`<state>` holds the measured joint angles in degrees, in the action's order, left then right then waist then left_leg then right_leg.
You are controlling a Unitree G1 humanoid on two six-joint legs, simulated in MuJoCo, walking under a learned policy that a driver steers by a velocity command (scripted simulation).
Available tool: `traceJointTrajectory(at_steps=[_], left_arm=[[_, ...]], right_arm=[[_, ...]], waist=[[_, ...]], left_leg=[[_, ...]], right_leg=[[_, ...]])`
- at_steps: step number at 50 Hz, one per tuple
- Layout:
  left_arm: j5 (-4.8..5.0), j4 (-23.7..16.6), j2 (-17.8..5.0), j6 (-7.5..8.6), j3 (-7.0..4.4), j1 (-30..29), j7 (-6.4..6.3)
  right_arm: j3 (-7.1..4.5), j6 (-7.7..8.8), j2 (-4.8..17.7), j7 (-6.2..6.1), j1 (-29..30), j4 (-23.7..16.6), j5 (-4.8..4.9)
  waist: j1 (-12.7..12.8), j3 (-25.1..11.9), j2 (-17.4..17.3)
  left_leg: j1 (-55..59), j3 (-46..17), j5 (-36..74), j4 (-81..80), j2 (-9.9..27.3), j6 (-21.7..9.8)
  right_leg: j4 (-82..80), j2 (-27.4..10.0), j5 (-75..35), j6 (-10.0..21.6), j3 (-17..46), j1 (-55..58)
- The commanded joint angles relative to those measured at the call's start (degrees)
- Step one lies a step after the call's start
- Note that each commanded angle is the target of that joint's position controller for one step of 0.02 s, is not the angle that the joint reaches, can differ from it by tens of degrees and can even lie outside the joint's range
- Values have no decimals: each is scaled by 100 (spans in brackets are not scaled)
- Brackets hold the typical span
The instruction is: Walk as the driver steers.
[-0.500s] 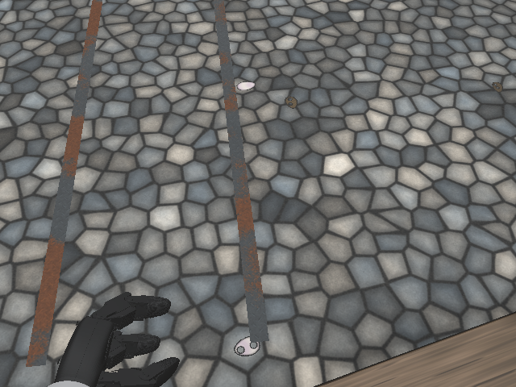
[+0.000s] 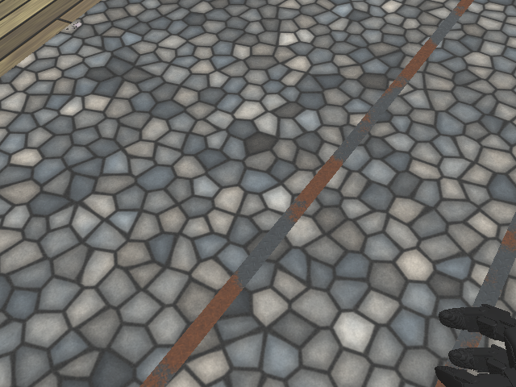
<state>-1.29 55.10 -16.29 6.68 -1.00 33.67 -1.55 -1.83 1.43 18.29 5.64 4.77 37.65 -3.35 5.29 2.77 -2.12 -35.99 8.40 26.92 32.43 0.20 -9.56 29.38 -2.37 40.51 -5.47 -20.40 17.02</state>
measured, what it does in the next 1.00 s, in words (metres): goes down, turning right: left foot 0.14 m lower, then right foot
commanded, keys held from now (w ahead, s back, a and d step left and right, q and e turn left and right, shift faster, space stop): w+e+shift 1.00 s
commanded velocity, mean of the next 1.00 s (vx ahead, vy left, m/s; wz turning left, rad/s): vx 1.00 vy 0.00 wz -0.57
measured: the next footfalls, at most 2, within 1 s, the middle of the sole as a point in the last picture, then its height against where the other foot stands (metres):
left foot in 0.06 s outside the picture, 0.14 m lower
right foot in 0.44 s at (340, 347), level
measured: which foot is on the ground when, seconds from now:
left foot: up 0.00-0.04, down 0.06-0.42, up 0.44-0.86, down 0.88-1.00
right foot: down 0.00-0.04, up 0.06-0.42, down 0.44-0.88, up 0.90-1.00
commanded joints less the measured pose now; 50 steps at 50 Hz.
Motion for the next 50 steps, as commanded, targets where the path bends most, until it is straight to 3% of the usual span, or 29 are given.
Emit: traceJointTrajectory(at_steps=[1, 2, 3, 4, 5, 6, 8, 10, 13, 16, 19, 21, 22, 23, 24, 25, 26, 28, 32, 34, 39, 42, 43, 44, 45, 46, 47, 48, 50], left_arm=[[-111, -26, -824, -240, -91, 62, -165], [-89, -27, -953, -292, -164, -288, -122], [-14, -114, -764, -337, -232, -889, -60], [188, -593, -232, -197, -87, -491, -95], [337, -664, -347, -131, -39, -450, -94], [241, -716, -646, -174, -92, -712, -124], [-126, -587, -648, -261, -143, -1047, -33], [-167, -528, -276, -488, -120, -1196, 180], [-18, -817, 142, -480, -34, -1869, 347], [104, -929, 19, -407, -79, -2487, 440], [54, -955, -160, -374, -176, -2586, 469], [44, -582, -497, -436, -373, -975, 473], [40, -273, -805, -480, -539, 231, 408], [111, -185, -1062, -571, -602, 123, 327], [43, -385, -1376, -660, -634, -396, 336], [-25, -508, -1198, -643, -639, -624, 304], [-23, -448, -960, -606, -599, -641, 254], [4, -423, -819, -496, -540, -965, 167], [177, -571, -886, -221, -510, -1038, 183], [164, -587, -892, -187, -543, -887, 194], [189, -597, -1032, -204, -646, -553, 224], [160, -781, -1410, -187, -728, -1046, 165], [109, -856, -1630, -164, -769, -1357, 183], [39, -969, -1383, -106, -700, -1688, 206], [78, -1171, -297, -81, -428, -1502, 201], [339, -1517, -257, -128, -289, -789, 205], [151, -1258, -691, -254, -318, -1178, 141], [40, -1255, -805, -325, -345, -1534, 206], [-89, -1408, -640, -458, -327, -2018, 384]], right_arm=[[-94, -32, 269, -311, -1922, 775, -148], [-281, -35, 595, -450, -3013, 1126, -68], [-438, 41, 1094, -526, -3362, 1385, -164], [-533, 108, 1753, -581, -3521, 1417, -63], [-528, 162, 1544, -570, -3960, 1429, 89], [-521, 114, 1281, -603, -3750, 1464, 154], [-376, 255, 643, -653, -2692, 1354, 68], [-236, 465, 393, -635, -2182, 1359, 143], [-183, 749, 251, -575, -1843, 1428, 180], [-198, 775, 379, -536, -2139, 1468, 319], [-239, 614, 698, -639, -2502, 1524, 238], [-306, 384, 952, -769, -2175, 1352, 74], [-327, 325, 1011, -745, -1856, 1240, 100], [-132, 375, 203, -610, -1665, 1141, 75], [-35, 510, -16, -522, -1959, 392, 253], [1, 620, 282, -555, -1648, 357, 158], [3, 671, 365, -542, -1484, 362, 166], [78, 564, 191, -525, -1321, 319, 8], [181, 234, 108, -457, -831, 33, -65], [244, 263, 33, -419, -31, -288, 12], [264, 331, 74, -411, 578, -682, 173], [50, 363, 578, -547, -597, -431, 207], [-91, 378, 857, -651, -1714, -169, 256], [-242, 368, 1149, -787, -3056, 152, 217], [-335, 394, 1458, -863, -3745, 284, -46], [-404, 368, 1675, -770, -2933, 128, -92], [-324, 342, 949, -717, -2141, -60, -49], [-219, 325, 499, -695, -1887, -37, 6], [-146, 361, 286, -702, -2205, 339, 3]], waist=[[-1116, -143, 622], [-1687, -597, 501], [-1929, -114, -477], [-1176, -893, -1304], [-1441, -1898, -300], [-1284, -1729, 622], [-672, -587, 761], [-110, 400, 705], [51, 838, 153], [-269, 646, 123], [-293, 292, 34], [625, -722, -320], [1256, -1188, -71], [930, -726, 1318], [84, -1452, 2579], [172, -1035, 1265], [18, -560, 327], [-443, -2, -181], [-610, 268, 135], [-364, 491, 144], [94, 85, 540], [-552, -747, 517], [-1217, -1308, 539], [-1875, -1879, 459], [-1713, -2412, -1053], [-859, -2886, -2497], [-862, -1881, -1174], [-843, -1154, -379], [-763, -497, 77]], left_leg=[[2938, 41, -468, -348, -286, -203], [4324, -301, -401, -821, -200, -288], [5329, -1194, -315, -1587, 449, -792], [7137, -1637, 3928, 1136, 1572, -507], [7733, -2639, 3747, 1015, 2215, -1081], [7130, -3012, 405, -111, 2242, -1234], [4859, -3215, -3001, -1157, 2132, -1064], [1816, -2556, -3515, -2034, 1972, -857], [755, -1240, -2940, -2269, 1370, -381], [1811, -353, -2102, -2606, 1091, -1], [3561, 308, 1659, -1593, 992, 306], [3563, 413, 3029, 823, 1191, 380], [2747, 420, 2175, 2787, 1050, 459], [1196, 437, -3738, 5376, -21, 644], [-928, -690, -5458, 6310, -647, 822], [-1476, -1264, -5012, 5950, -194, 681], [-1310, -1344, -4570, 5316, 75, 666], [-647, -1328, -4466, 4432, 408, 822], [-16, -908, -4188, 2858, 549, 1187], [16, -730, -3359, 1737, 449, 1308], [482, -734, -2127, 127, 102, 1108], [2484, -881, -2721, -281, -266, 937], [3654, -892, -3111, -151, -174, 900], [4993, -1217, -3970, 85, 313, 834], [6244, -3032, -6072, -280, 1885, 647], [6259, -6258, -6958, -1698, 2798, 153], [5302, -5569, -7761, -1861, 2427, 92], [4473, -4420, -6929, -1786, 2155, 126], [3562, -2942, -5199, -1889, 1739, 296]], right_leg=[[2699, -1193, -7773, 693, 376, -1620], [4445, -968, -7454, 769, 563, -2224], [7482, 75, -1905, 764, 672, -4172], [8183, 99, 502, 917, 1925, -6035], [7731, 225, -142, 1016, 2967, -6671], [7142, -84, -585, 1015, 2612, -7038], [6028, -485, -1664, 979, 2694, -6914], [4513, -836, -2016, 567, 2806, -5203], [2718, -1007, -3774, 703, 2609, -4593], [1759, -649, -4591, 1199, 1888, -4326], [1222, 224, -3962, 1563, 1100, -4279], [1438, 752, -2959, 1762, 947, -2669], [1097, 800, -2649, 1968, 1321, -1261], [595, -2, -1836, 2238, 2851, -1052], [-1029, -1032, -852, 3174, 6492, 240], [-1694, -1257, -596, 3006, 6936, 152], [-1623, -1171, -1029, 2770, 6391, -536], [-1530, -647, -2270, 2459, 5250, -1926], [-1977, 42, -3510, 2372, 4242, -3194], [-2057, 200, -4311, 2255, 4076, -3308], [-1760, 48, -6030, 1860, 4218, -2241], [-479, 88, -7659, 1456, 4242, -2133], [728, 174, -7740, 1364, 4234, -2421], [2259, 412, -7014, 1298, 4043, -3132], [4295, 985, -2166, 1305, 3517, -4555], [5265, 1063, -1241, 1253, 3063, -5598], [5348, 510, -1996, 1293, 2880, -5920], [5077, 275, -2437, 1232, 2684, -5864], [4759, -47, -2520, 1160, 2610, -5734]])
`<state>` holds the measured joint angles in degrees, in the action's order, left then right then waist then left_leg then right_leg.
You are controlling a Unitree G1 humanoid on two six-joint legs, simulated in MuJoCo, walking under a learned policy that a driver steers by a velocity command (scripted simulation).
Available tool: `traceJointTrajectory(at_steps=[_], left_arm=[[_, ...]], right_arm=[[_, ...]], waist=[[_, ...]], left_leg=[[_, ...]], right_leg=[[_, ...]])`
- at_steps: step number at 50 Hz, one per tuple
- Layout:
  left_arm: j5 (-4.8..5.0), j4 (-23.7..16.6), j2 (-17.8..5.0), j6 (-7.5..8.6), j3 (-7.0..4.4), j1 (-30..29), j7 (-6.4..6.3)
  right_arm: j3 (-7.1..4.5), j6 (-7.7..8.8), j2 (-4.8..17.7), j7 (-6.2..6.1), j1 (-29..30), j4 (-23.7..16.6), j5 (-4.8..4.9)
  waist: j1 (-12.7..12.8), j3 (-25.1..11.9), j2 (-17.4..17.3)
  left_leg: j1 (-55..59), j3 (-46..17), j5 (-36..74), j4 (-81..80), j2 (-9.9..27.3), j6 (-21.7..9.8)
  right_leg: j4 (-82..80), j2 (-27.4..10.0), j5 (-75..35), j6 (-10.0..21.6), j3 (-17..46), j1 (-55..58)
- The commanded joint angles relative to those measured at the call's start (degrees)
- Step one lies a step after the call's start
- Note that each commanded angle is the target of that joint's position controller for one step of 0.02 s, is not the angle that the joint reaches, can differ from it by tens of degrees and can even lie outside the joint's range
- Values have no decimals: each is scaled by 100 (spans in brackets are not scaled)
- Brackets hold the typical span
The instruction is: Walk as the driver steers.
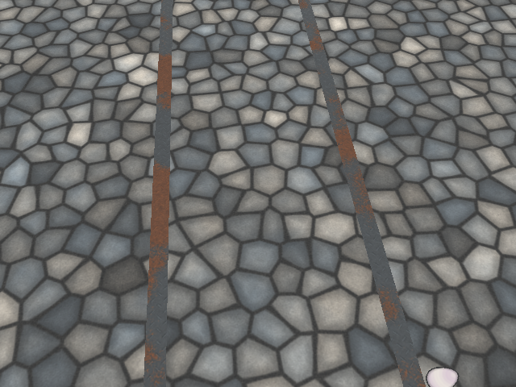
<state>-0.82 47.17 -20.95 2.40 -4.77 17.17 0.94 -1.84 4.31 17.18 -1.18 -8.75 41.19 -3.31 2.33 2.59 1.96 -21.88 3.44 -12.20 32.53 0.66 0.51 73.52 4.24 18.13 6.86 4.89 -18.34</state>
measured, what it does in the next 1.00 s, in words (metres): walks ahead: right foot, then left foot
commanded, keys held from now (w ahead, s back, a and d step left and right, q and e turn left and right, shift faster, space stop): w+e+shift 0.22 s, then w+shift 0.14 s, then w+q+shift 0.46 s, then q+shift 0.18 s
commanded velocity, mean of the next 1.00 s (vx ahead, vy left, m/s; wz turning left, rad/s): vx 0.94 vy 0.00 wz -0.02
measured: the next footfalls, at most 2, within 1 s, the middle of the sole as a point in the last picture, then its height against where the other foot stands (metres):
right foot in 0.34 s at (320, 379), level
left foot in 0.78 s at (314, 228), level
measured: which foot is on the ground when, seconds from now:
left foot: down 0.00-0.34, up 0.36-0.76, down 0.78-1.00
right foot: up 0.00-0.32, down 0.34-0.78, up 0.80-1.00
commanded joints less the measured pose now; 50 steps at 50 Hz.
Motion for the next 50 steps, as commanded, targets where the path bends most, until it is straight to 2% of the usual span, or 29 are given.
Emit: traceJointTrajectory(at_steps=[1, 4, 7, 10, 12, 14, 15, 16, 17, 18, 19, 21, 22, 24, 27, 32, 33, 35, 37, 38, 39, 40, 41, 42, 43, 45, 47, 48, 50], left_arm=[[-148, -732, 3, -115, 109, -434, 212], [-137, -1153, 232, -257, 247, -1030, 320], [-80, -1497, 208, -258, 333, -1559, 394], [-85, -1657, 180, -243, 398, -2223, 500], [-108, -1606, 171, -204, 414, -2308, 508], [-142, -1349, -11, -154, 351, -1639, 421], [-155, -1063, -203, -125, 257, -769, 348], [-159, -630, -440, -99, 111, 474, 242], [-155, -336, -713, -113, -65, 1052, 99], [-238, -520, -1379, -196, -206, 411, 4], [-168, -723, -1258, -231, -219, 667, -41], [-137, -466, -691, -79, -113, 276, -136], [-170, -402, -460, 50, -39, 88, -150], [-123, -292, -114, 278, 96, -33, -148], [-56, -106, -36, 496, 120, 102, -29], [39, 37, -24, 662, 198, 399, -23], [24, 28, -91, 670, 216, 343, -72], [11, 76, -391, 639, 172, 514, -215], [-119, -5, -655, 420, 88, 321, -385], [-195, -122, -783, 295, 43, 6, -433], [-192, -253, -923, 206, -12, -495, -419], [-245, -408, -210, 313, 146, -883, -269], [0, -1033, 182, 443, 321, -44, -194], [-64, -1099, -57, 581, 408, -360, -188], [-64, -1111, -152, 651, 416, -589, -152], [-220, -1136, -63, 465, 447, -626, -151], [-284, -1206, -48, 159, 482, -599, -159], [57, -1468, -140, 386, 349, -1073, -165], [-2, -1709, 162, 492, 433, -1664, -219]], right_arm=[[-120, 128, 310, 6, -1032, 187, 48], [-94, 276, 190, 123, -1261, 487, 218], [-109, 366, 345, 143, -1052, 512, 178], [-144, 374, 551, 109, -1352, 654, 168], [-163, 331, 740, 47, -1704, 731, 168], [-222, 187, 1088, -59, -1819, 745, 165], [-254, 91, 1261, -84, -1659, 690, 152], [-243, 24, 1275, -77, -1398, 579, 123], [-249, -18, 1149, -13, -1313, 564, 101], [-81, 32, 344, 88, -1963, 120, 179], [-80, 119, 678, 71, -1459, -168, 314], [-34, 159, 607, 76, -1019, -90, 369], [-4, 77, 478, 108, -1044, 26, 299], [16, -196, 270, 219, -1446, 283, 201], [15, -316, 158, 336, -642, 82, 251], [110, -178, -33, 485, 396, -178, 317], [87, -206, 44, 503, 249, -48, 379], [74, -181, 163, 531, 242, -122, 283], [-70, -237, 553, 477, -693, 162, 238], [-210, -255, 854, 446, -1894, 496, 223], [-382, -267, 1092, 367, -3177, 826, 229], [-521, -363, 1285, 275, -2967, 914, 399], [-617, -393, 1924, 257, -2266, 654, 201], [-607, -389, 1537, 199, -2029, 363, 209], [-481, -372, 1037, 115, -1828, 442, 210], [-392, -258, 868, 79, -1397, 419, 258], [-352, -128, 895, 146, -1240, 360, 325], [-263, 50, 469, 161, -717, -8, 554], [-418, 2, 941, 32, -571, -17, 639]], waist=[[-370, -299, -566], [-257, -29, -607], [-77, 222, -688], [-217, 594, -339], [-225, 464, -408], [219, -26, -784], [671, -429, -890], [1187, -907, -919], [1315, -1069, -457], [171, -1552, 1184], [589, -2457, 418], [191, -627, -526], [-64, -291, -797], [-475, -1, -710], [-363, 499, -285], [-83, 505, -217], [-115, 163, -217], [-281, 132, 228], [-855, -449, 505], [-1465, -926, 493], [-2205, -1249, 242], [-1859, -859, -1360], [-796, -1811, -2166], [-1069, -1836, -747], [-708, -770, 191], [-131, 31, 631], [100, 164, 541], [79, 107, 288], [-58, -91, 32]], left_leg=[[1920, -1979, -828, -1973, 1633, -644], [1726, -836, 538, -2257, 1533, -455], [1390, 295, 1639, -2522, 1259, -336], [1538, 1057, 2740, -2734, 1060, -157], [1961, 1294, 5255, -2317, 1065, -58], [2350, 1234, 7152, -1260, 1311, -90], [2231, 1157, 7519, -193, 1454, -195], [1758, 1053, 7145, 1232, 1499, -355], [685, 1094, 3922, 3351, 960, -346], [-1554, 767, -1696, 5732, 112, -80], [-2262, -440, -1289, 6302, 35, -185], [-2442, -535, -629, 5450, 502, -282], [-2021, -698, -620, 5054, 632, -287], [-1268, -913, -560, 4432, 784, -222], [-1652, -747, 235, 3351, 806, -254], [-1198, 254, 2259, 1191, 401, -610], [-830, 466, 2417, 1055, 39, -680], [-791, 755, 2073, 680, -192, -863], [183, 833, 1312, 609, -630, -1000], [1288, 674, 954, 656, -776, -1171], [2549, 65, 694, 196, -530, -1545], [3495, -790, 969, 266, -41, -1686], [4917, -4081, 377, -445, 1236, -3146], [4735, -5068, -320, -1509, 1572, -3138], [3473, -4536, 206, -1782, 1441, -2713], [1619, -3296, 2540, -1614, 947, -2278], [422, -2375, 4046, -1689, 424, -1972], [28, -2438, 3499, -1792, 64, -1892], [-280, -1958, 3634, -1471, -420, -1477]], right_leg=[[266, -846, -300, -102, 55, -2228], [74, -1072, -616, -126, -127, -2650], [-833, -1026, -1512, -131, -416, -2514], [-2293, -785, -1954, 52, -1135, -2042], [-2850, -322, -1878, 265, -1575, -1382], [-3084, 100, -1349, 446, -1554, -435], [-3160, 256, -1011, 574, -1378, 501], [-3517, 257, -866, 775, -1024, 1812], [-3953, -85, -562, 919, -391, 2974], [-4050, -1815, -948, 1459, 2362, 4406], [-5086, -2226, -133, 1808, 3685, 4720], [-5820, -2080, -253, 1336, 2596, 2742], [-5927, -1899, -591, 1144, 2039, 1862], [-6311, -1643, -829, 848, 1126, 726], [-6831, -1244, -1612, 391, -25, 418], [-7136, -923, -4050, -247, -1412, 973], [-7024, -830, -5329, -392, -1587, 1387], [-6262, -1227, -7654, -640, -1729, 2194], [-4880, -1398, -8628, -726, -1724, 2571], [-3352, -1481, -8837, -698, -1660, 2265], [-961, -1236, -7557, -640, -1674, 1362], [1463, 28, -523, -654, -1485, -727], [3095, 271, 1173, -973, -325, -3007], [2748, -53, 748, -821, 236, -3422], [1847, -383, 279, -729, 254, -3227], [809, -680, 343, -883, 81, -2341], [-414, -814, 387, -1058, -180, -1466], [-1167, -563, 197, -1102, 15, -1218], [-3033, -164, -634, -1182, -303, -637]])
Over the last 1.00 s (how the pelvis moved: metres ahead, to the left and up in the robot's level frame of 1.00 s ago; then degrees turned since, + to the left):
0.94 -0.19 -0.08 -38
